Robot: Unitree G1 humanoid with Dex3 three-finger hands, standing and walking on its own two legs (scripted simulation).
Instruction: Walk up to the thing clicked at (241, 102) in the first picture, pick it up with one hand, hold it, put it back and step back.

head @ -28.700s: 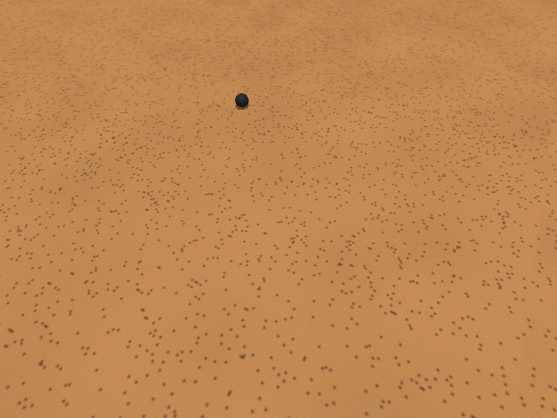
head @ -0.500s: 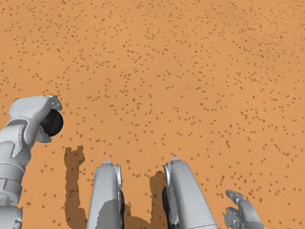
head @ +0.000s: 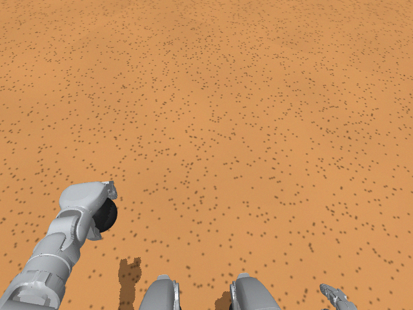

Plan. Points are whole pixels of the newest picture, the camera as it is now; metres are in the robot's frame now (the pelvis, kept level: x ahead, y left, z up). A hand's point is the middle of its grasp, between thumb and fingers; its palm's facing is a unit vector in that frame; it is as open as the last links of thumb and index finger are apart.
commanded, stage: lift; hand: left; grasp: from above
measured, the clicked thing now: (97, 214) +0.35 +0.24 -0.10
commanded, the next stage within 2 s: hold in 0.28 s
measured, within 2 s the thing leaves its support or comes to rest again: neither
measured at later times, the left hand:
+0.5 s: hand (89, 192) +0.36 +0.23 -0.01, palm faces -0.45 -0.07 -0.89, open 10.5 cm
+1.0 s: hand (88, 182) +0.36 +0.22 +0.03, palm faces -0.45 -0.05 -0.89, open 10.6 cm
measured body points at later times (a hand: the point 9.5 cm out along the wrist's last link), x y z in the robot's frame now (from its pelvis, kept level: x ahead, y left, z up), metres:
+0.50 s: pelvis +0.04 +0.00 +0.06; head +0.08 -0.01 +0.51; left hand +0.38 +0.23 +0.04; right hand +0.13 -0.27 -0.07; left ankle +0.06 +0.12 -0.65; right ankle +0.05 -0.13 -0.65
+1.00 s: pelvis +0.05 +0.00 +0.08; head +0.07 -0.02 +0.52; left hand +0.38 +0.22 +0.08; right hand +0.17 -0.26 -0.04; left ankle +0.06 +0.12 -0.65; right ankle +0.05 -0.13 -0.65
